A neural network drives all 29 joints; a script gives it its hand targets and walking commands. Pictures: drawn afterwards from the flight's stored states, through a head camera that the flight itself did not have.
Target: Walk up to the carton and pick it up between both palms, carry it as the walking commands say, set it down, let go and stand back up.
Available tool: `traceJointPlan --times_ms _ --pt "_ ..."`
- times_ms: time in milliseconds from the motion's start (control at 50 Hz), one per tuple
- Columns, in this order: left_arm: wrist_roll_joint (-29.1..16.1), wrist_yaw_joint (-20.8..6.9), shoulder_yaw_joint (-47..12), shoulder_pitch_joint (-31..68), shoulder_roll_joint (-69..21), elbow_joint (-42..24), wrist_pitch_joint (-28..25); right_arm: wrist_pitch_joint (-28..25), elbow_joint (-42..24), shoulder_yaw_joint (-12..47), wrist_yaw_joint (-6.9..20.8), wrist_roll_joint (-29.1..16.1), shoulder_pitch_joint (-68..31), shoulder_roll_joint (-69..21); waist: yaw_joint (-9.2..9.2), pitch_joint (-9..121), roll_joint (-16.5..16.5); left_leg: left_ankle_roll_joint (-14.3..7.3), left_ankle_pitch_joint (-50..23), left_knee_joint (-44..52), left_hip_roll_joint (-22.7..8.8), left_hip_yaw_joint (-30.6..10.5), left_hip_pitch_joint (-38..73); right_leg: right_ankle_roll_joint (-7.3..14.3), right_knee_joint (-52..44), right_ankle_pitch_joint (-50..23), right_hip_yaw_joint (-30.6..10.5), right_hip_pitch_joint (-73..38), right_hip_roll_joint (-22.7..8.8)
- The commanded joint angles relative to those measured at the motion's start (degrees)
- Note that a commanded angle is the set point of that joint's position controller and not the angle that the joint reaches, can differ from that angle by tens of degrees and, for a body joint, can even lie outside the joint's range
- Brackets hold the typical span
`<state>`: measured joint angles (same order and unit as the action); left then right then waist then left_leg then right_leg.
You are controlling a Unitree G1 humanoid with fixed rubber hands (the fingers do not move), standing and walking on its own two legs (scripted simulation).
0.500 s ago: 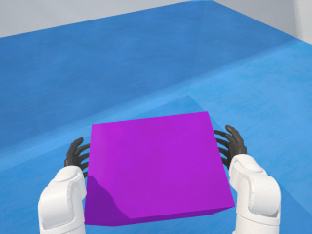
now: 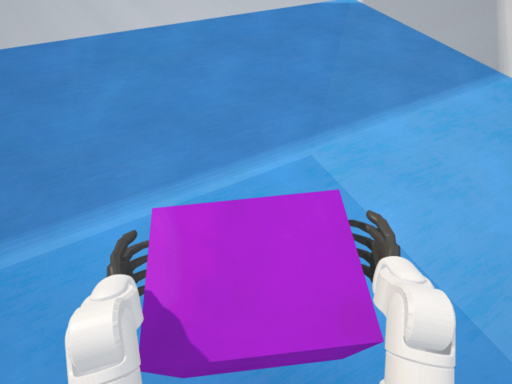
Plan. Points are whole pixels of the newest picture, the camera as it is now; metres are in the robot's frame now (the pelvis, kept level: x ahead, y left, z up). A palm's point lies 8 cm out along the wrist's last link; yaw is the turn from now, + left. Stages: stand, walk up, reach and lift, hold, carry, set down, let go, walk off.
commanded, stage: carry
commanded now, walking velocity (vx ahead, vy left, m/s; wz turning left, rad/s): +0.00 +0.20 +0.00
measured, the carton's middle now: (255, 290) +0.27 +0.01 -0.01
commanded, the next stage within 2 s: none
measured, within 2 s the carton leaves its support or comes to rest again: neither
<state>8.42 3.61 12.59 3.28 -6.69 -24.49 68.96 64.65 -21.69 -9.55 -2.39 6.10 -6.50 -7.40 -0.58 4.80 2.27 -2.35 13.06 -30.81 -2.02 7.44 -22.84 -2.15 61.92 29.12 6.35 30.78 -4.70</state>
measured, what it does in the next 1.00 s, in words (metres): steps to the left: right foot, then left foot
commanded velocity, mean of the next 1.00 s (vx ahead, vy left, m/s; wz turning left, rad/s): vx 0.00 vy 0.20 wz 0.00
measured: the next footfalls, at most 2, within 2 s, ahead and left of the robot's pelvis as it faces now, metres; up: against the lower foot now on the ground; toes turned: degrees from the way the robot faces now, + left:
right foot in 0.14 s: +0.01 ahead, -0.06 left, +0.00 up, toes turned -11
left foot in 0.46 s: +0.04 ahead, +0.27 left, +0.00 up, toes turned +8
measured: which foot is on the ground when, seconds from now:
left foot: down 0.00-0.14, up 0.16-0.44, down 0.46-0.76, up 0.78-1.00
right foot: up 0.00-0.12, down 0.14-0.46, up 0.48-0.74, down 0.76-1.00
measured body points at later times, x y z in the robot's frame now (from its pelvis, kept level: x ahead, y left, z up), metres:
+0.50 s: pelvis -0.03 +0.15 -0.01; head -0.01 +0.16 +0.44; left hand +0.24 +0.34 +0.06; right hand +0.26 -0.03 +0.08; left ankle +0.00 +0.27 -0.74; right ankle -0.03 -0.03 -0.72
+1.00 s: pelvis -0.06 +0.28 +0.00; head -0.04 +0.27 +0.45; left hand +0.22 +0.45 +0.08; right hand +0.23 +0.09 +0.09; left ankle -0.05 +0.42 -0.71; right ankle -0.07 +0.13 -0.73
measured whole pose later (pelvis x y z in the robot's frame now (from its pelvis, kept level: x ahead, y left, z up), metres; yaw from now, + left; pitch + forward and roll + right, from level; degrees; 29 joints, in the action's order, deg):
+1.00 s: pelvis -0.06 +0.28 +0.00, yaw +0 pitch +5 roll +2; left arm 8.2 5.5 12.0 7.7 -7.5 -22.3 67.3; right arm 65.8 -21.2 -10.1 -4.9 5.8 -10.2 -5.6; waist 1.1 3.3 1.4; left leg 2.0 19.9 -41.7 -2.5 3.9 -26.1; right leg -3.4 30.4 15.0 6.8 19.1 -9.4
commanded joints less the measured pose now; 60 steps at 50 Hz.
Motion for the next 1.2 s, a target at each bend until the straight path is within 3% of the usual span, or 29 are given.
traceJointPlan --times_ms 0,60,100,120,140,160,200,220,300,400,420,440,460,480,500,560,700,740,780,820,840,920,1000,1020,1040,1060,1080,1120,1180 --pt "-27.7 -16.8 -49.9 33.4 -43.1 -7.6 -0.7 3.0 -0.8 40.8 15.2 -22.0 -18.3 -45.9 0.86 13.7 -11.8 -8.1 -14.7 8.1 -11.7 -8.5 12.7 1.0 -5.4 -1.4 1.0 -0.7 1.3" --pt "-27.1 -17.1 -48.7 30.4 -41.7 -5.3 -0.1 3.6 -0.2 41.5 14.8 -21.1 -17.7 -44.7 0.60 14.2 -11.1 -9.9 -15.8 7.3 -12.4 -10.4 11.8 3.2 -20.6 -3.2 1.4 -7.3 1.7" --pt "-27.1 -17.7 -48.0 29.0 -41.8 -3.5 0.2 4.0 1.1 41.7 14.6 -20.5 -17.2 -43.9 -0.53 14.3 -7.6 -7.4 -14.6 3.7 -10.4 -8.1 8.2 3.7 -37.8 -16.2 2.1 -16.6 -0.2" --pt "-27.4 -18.0 -47.9 29.7 -41.9 -3.4 0.2 4.1 1.5 42.0 14.5 -20.6 -18.0 -44.1 -0.62 13.4 -3.3 -4.0 -11.3 -1.0 -8.2 -6.4 0.6 4.3 -41.4 -20.4 -3.7 -23.9 -5.8" --pt "-27.2 -18.3 -47.1 30.0 -41.5 -2.2 0.0 4.2 1.3 41.5 14.6 -20.5 -19.0 -43.7 -0.53 11.1 8.2 0.4 0.4 -7.4 -3.1 -3.5 -11.2 8.6 -41.7 -29.8 -18.1 -29.6 -17.8" --pt "-27.2 -18.4 -46.1 28.6 -42.6 -1.1 -0.6 4.1 -1.3 42.5 14.8 -21.7 -23.2 -43.5 -0.64 10.2 15.2 2.0 13.3 -19.4 -1.9 -3.3 -13.0 15.3 -44.2 -37.9 -26.3 -25.6 -26.3" --pt "-28.1 -18.5 -46.8 32.7 -44.4 -2.1 -0.8 3.3 0.0 43.5 15.0 -22.6 -25.4 -46.6 -0.17 8.2 3.9 2.9 10.1 -28.6 -2.8 -8.9 -14.2 14.2 -44.4 -35.1 -19.2 -21.9 -23.5" --pt "-27.9 -18.3 -46.8 33.8 -44.4 -3.3 -1.3 3.0 -0.2 43.7 15.3 -23.2 -25.5 -47.4 0.06 7.8 2.5 3.3 7.7 -27.5 -3.0 -8.8 -14.7 12.0 -43.1 -35.6 -15.0 -22.0 -21.1" --pt "-26.5 -17.4 -45.7 30.9 -43.7 -4.0 -1.5 2.7 -1.8 44.2 14.8 -24.0 -24.2 -47.4 0.13 11.8 8.2 4.6 7.4 -18.4 -0.1 -3.4 -9.7 8.9 -37.4 -51.2 -6.3 -25.5 -15.7" --pt "-24.4 -16.6 -45.5 28.1 -42.5 -3.5 -0.6 4.0 -0.5 43.5 15.0 -24.2 -21.6 -46.0 0.66 13.1 11.4 4.7 0.5 4.6 1.8 3.2 4.1 4.0 -31.8 -43.1 -2.4 -22.3 -13.2" --pt "-24.1 -16.5 -45.8 28.1 -42.5 -3.8 -0.4 4.1 -0.4 43.3 15.1 -24.4 -21.5 -45.5 0.61 14.3 6.7 4.6 -1.3 10.1 1.6 2.9 9.4 2.3 -27.8 -37.9 -1.5 -20.1 -11.3" --pt "-23.8 -16.4 -46.1 28.8 -42.2 -4.0 -0.3 4.4 -0.1 43.1 15.4 -24.4 -21.8 -45.4 0.83 15.3 1.3 3.6 -5.0 12.0 -3.4 -1.2 15.6 0.6 -23.1 -27.8 -1.0 -14.3 -10.0" --pt "-23.8 -16.5 -46.9 28.1 -41.8 -3.1 0.1 4.5 1.6 42.0 15.6 -23.0 -20.8 -44.3 1.00 14.3 -12.9 -0.8 -24.2 11.8 -15.6 -15.4 19.8 -2.8 -16.3 -5.1 3.2 -1.1 -3.1" --pt "-24.5 -16.6 -47.7 31.1 -42.7 -3.9 0.1 4.1 1.7 41.3 15.7 -23.2 -20.6 -45.2 1.67 14.3 -19.3 -6.4 -30.6 8.8 -17.3 -17.1 19.9 -1.9 -6.2 10.6 1.7 3.0 -0.3" --pt "-25.0 -17.1 -48.2 32.5 -44.0 -4.0 -0.1 3.8 1.1 41.4 15.7 -22.9 -20.7 -46.3 1.56 15.2 -17.6 -8.5 -33.2 7.2 -17.5 -16.5 18.6 -0.6 0.7 11.3 -1.4 3.1 -0.3" --pt "-27.5 -17.4 -49.8 36.1 -46.6 -5.0 -1.0 2.8 -0.8 41.2 15.6 -22.6 -22.7 -47.8 1.13 14.0 -12.2 -7.8 -18.1 8.2 -13.1 -8.6 12.9 0.5 4.6 0.3 -1.4 1.6 0.0" --pt "-27.0 -17.6 -47.8 30.7 -43.6 -1.8 0.2 4.0 1.3 41.9 14.8 -20.7 -19.8 -45.3 -0.10 14.3 -9.2 -9.3 -14.9 6.9 -11.5 -9.5 10.6 3.8 -29.5 -8.2 1.5 -11.9 1.3" --pt "-27.4 -18.2 -47.5 31.0 -43.8 -1.0 0.3 4.2 2.3 42.1 14.7 -20.6 -20.3 -45.4 -0.66 13.4 -2.7 -3.7 -9.8 0.4 -8.1 -6.4 0.3 4.5 -41.5 -19.9 -4.6 -24.7 -6.3" --pt "-27.1 -18.6 -45.6 29.7 -45.1 1.8 -0.5 4.2 -0.7 43.1 14.9 -22.0 -26.2 -44.8 -0.76 10.0 14.9 2.2 11.8 -16.6 -2.2 -3.4 -11.8 15.2 -44.3 -36.4 -25.9 -25.3 -25.8" --pt "-28.2 -18.7 -46.3 34.3 -46.5 0.3 -0.8 3.4 0.6 43.7 15.1 -23.0 -28.4 -48.1 -0.16 8.5 4.1 3.0 9.9 -26.4 -2.9 -8.7 -12.8 13.9 -44.0 -35.7 -19.0 -21.8 -23.4" --pt "-28.1 -18.5 -46.4 35.4 -46.6 -0.7 -1.1 3.1 0.4 43.8 15.4 -23.6 -28.7 -48.9 0.15 8.0 3.1 3.4 7.9 -24.8 -2.9 -8.6 -13.3 11.5 -42.5 -36.6 -14.6 -22.0 -20.7" --pt "-26.4 -17.5 -45.1 32.8 -45.7 -1.1 -1.2 3.1 -0.5 44.0 15.0 -24.5 -27.6 -48.7 0.21 12.1 9.0 4.6 8.1 -15.3 0.3 -3.1 -7.1 8.2 -36.5 -51.4 -5.8 -24.6 -15.2" --pt "-24.5 -16.7 -44.8 30.8 -45.2 -0.6 -0.4 4.2 1.0 43.4 15.2 -24.6 -25.4 -47.7 0.74 13.5 10.7 4.7 0.8 4.4 2.0 3.0 4.5 4.0 -31.3 -44.4 -2.7 -22.4 -13.2" --pt "-24.1 -16.6 -45.0 30.8 -45.1 -0.9 -0.2 4.3 1.0 43.2 15.4 -24.9 -25.4 -47.3 0.72 14.5 6.6 4.7 -1.1 10.1 1.8 3.0 9.7 2.2 -27.3 -39.2 -1.7 -20.4 -11.2" --pt "-23.8 -16.5 -45.2 31.2 -44.8 -0.7 -0.1 4.5 1.4 43.0 15.7 -24.8 -25.5 -47.1 0.92 15.7 1.7 3.9 -5.1 12.0 -3.0 -1.1 16.1 0.4 -22.7 -29.2 -1.1 -14.8 -10.0" --pt "-23.8 -16.6 -45.9 30.3 -44.6 0.3 0.4 4.7 3.0 41.9 15.8 -23.5 -24.7 -46.3 0.94 14.9 -11.6 -0.4 -24.9 11.1 -14.6 -14.4 20.4 -3.0 -16.7 -6.8 2.9 -2.0 -3.3" --pt "-24.5 -16.8 -46.7 33.9 -45.5 -0.4 0.3 4.3 3.7 40.8 16.0 -23.4 -24.5 -47.0 1.70 15.0 -19.2 -6.3 -31.4 8.4 -16.9 -16.9 20.3 -2.1 -7.2 10.4 1.7 2.4 -0.6" --pt "-25.8 -17.6 -47.7 36.1 -48.2 -0.1 -0.4 3.6 2.0 41.1 15.9 -23.1 -25.9 -48.9 1.50 15.5 -13.6 -9.0 -29.4 6.8 -16.2 -13.8 16.9 0.1 3.5 8.4 -2.1 2.2 -0.6" --pt "-27.8 -17.4 -49.3 38.4 -48.5 -1.9 -1.0 2.8 1.2 40.6 15.5 -22.7 -25.8 -48.9 1.03 14.2 -11.5 -8.0 -16.3 8.1 -12.1 -8.3 13.2 0.4 0.0 -0.4 -0.7 0.0 0.1"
